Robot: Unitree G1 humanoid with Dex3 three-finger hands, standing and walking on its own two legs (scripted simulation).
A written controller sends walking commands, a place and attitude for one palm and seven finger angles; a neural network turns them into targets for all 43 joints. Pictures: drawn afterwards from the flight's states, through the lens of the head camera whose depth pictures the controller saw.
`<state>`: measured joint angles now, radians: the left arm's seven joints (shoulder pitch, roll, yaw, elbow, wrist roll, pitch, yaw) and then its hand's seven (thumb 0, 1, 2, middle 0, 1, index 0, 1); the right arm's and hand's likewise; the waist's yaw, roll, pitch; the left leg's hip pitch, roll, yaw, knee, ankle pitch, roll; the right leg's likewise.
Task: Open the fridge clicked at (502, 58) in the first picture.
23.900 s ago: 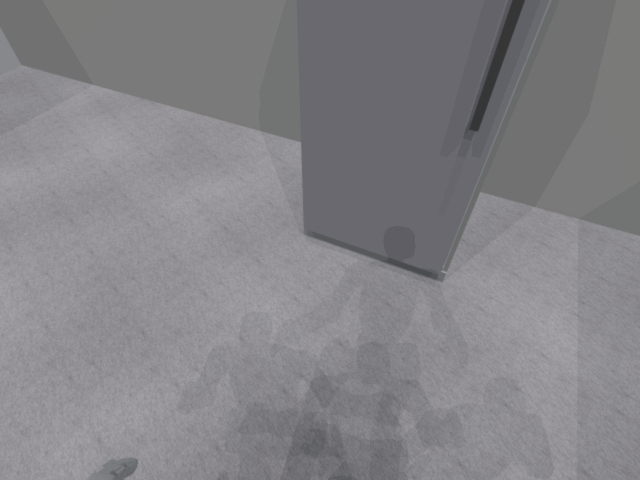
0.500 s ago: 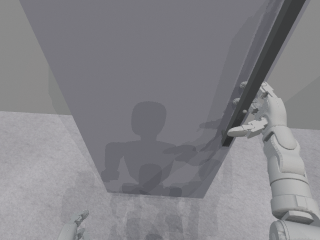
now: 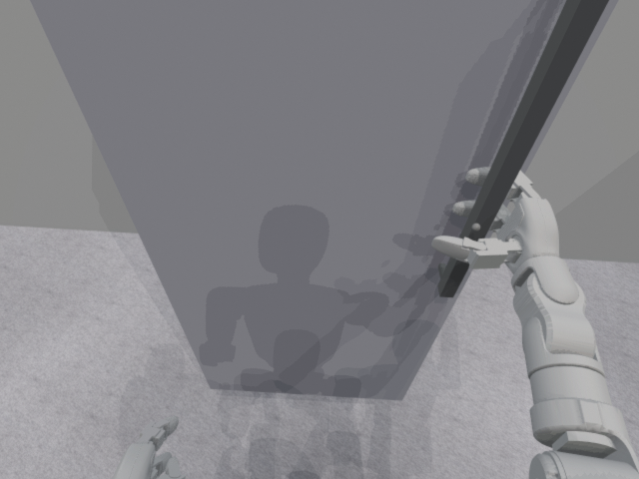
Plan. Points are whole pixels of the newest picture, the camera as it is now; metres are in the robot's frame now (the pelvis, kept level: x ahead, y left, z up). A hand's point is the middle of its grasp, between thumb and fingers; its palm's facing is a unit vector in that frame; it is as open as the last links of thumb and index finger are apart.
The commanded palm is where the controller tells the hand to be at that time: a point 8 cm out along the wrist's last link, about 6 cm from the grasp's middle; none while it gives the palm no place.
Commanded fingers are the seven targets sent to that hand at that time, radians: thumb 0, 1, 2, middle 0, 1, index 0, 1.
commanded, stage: grip the handle and tug to test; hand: right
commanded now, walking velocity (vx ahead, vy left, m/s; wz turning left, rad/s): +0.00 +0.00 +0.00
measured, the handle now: (493, 173) +0.45 -0.17 +0.18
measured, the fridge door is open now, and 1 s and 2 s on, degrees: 0 0 14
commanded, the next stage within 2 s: pull the door a little, standing still in 1.10 s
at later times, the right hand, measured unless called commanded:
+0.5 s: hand (476, 227) +0.39 -0.15 +0.14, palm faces -0.04 +1.00 +0.02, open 5.8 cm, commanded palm +0.37 -0.22 +0.14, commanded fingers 0.00 -0.90 -0.90 0.45 1.40 0.45 1.40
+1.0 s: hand (473, 228) +0.39 -0.15 +0.14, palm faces -0.02 +1.00 +0.01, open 5.6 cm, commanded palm +0.35 -0.21 +0.14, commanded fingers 0.00 -0.90 -0.90 0.45 1.40 0.45 1.40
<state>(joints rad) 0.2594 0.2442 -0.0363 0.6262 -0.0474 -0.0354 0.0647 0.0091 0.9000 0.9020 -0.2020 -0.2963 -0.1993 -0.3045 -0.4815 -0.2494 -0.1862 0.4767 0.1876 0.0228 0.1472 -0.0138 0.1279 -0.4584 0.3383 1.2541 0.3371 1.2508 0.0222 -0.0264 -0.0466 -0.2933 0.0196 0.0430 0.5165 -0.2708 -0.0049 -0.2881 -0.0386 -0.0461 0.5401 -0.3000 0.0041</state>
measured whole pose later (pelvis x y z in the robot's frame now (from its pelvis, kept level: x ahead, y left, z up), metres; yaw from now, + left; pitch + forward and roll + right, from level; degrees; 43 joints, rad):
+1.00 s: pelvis +0.00 +0.01 +0.00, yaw +1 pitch +3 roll +0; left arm 0.28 0.25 -0.03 0.60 -0.05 -0.02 0.06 0.01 0.90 0.90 -0.20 -0.30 -0.20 -0.30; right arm -0.43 -0.27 -0.23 0.44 0.20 0.04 0.15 0.00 -0.72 -0.82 0.36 1.40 0.37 1.39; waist 0.04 -0.03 -0.06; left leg -0.29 0.01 0.03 0.51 -0.27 0.00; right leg -0.27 -0.05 -0.06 0.52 -0.30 0.01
